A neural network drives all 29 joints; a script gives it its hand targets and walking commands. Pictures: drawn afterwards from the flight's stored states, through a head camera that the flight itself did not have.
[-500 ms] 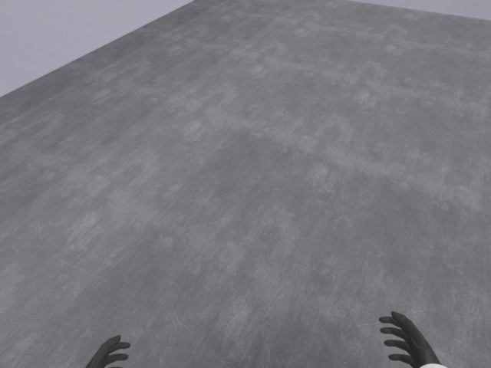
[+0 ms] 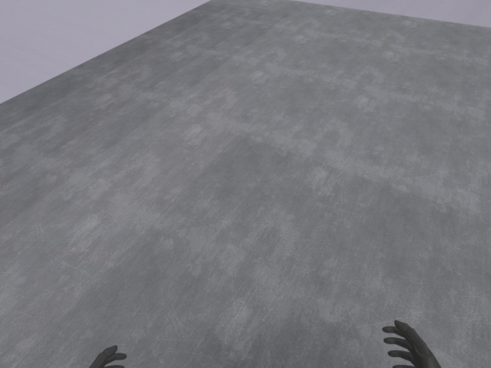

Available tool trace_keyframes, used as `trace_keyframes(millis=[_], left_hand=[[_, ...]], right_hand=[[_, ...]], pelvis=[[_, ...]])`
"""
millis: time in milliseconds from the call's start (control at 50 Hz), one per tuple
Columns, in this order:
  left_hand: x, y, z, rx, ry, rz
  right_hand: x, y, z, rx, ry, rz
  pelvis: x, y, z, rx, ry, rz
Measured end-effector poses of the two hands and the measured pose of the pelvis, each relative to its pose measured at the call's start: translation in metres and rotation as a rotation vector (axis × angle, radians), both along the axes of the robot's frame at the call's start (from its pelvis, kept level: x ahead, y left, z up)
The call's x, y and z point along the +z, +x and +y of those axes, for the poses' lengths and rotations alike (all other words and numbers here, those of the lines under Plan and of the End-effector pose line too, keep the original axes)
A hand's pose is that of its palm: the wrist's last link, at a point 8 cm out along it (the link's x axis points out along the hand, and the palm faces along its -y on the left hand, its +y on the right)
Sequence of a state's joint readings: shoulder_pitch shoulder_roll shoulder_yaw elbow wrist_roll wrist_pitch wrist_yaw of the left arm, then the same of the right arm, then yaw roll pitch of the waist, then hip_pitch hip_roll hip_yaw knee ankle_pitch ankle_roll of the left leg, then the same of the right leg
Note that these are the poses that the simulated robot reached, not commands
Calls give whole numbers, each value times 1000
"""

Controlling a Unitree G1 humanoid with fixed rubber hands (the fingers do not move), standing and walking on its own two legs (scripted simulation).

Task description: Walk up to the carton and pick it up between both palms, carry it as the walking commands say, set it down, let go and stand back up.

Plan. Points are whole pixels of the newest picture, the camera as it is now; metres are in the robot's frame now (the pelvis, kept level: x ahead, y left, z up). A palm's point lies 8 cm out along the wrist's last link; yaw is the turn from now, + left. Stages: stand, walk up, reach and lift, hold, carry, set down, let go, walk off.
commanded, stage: walk up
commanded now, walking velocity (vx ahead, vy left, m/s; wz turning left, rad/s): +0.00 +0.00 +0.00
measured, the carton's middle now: out of the picture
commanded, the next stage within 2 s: none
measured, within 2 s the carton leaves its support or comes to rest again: neither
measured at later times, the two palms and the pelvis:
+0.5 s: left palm (124, 326) +0.21 +0.24 -0.05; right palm out of the picture +0.09 -0.42 -0.07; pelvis +0.02 -0.07 -0.01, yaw -12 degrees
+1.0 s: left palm (215, 233) +0.39 +0.09 -0.05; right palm out of the picture +0.08 -0.49 -0.04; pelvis +0.13 -0.13 +0.01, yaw -29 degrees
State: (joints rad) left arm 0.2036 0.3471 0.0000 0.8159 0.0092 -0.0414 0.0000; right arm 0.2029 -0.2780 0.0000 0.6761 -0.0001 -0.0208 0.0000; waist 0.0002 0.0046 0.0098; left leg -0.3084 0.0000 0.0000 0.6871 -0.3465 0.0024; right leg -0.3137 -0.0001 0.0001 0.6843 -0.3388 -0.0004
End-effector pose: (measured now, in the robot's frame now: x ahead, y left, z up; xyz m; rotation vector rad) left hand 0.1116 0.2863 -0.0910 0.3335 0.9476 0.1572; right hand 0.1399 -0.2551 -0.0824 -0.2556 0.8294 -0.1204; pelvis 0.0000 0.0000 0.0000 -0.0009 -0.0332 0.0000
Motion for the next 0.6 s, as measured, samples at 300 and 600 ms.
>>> trace_keyframes(millis=[300, 600], left_hand=[[19, 27, -2, -136, 5, 28], [43, 98, -76, -287, 99, 57]], right_hand=[[11, -23, -52, -92, -68, -37], [13, -50, -189, -271, -149, 26]], pelvis=[[2, 0, -10, -89, 17, -9], [4, 36, -92, -276, 39, 40]])
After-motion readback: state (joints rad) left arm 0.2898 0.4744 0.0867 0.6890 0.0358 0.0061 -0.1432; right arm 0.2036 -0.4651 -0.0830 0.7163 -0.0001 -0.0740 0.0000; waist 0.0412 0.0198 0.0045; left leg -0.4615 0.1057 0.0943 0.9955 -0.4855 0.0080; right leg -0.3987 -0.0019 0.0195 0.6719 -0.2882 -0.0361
